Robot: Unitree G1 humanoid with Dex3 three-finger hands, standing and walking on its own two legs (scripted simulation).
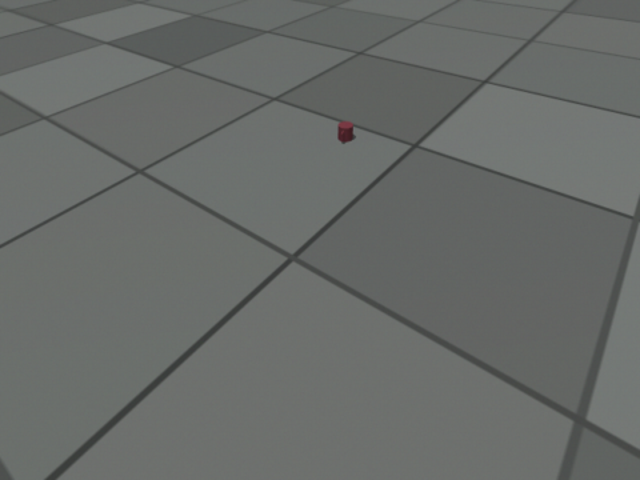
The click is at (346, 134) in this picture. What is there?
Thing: mug
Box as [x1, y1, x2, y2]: [338, 121, 352, 141]
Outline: 340,122 338,124 338,139 341,141 348,141 352,138 352,124 347,121
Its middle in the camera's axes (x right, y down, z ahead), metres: +0.17 -0.69 +2.41
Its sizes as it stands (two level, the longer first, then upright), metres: 0.127 0.093 0.092
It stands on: the floor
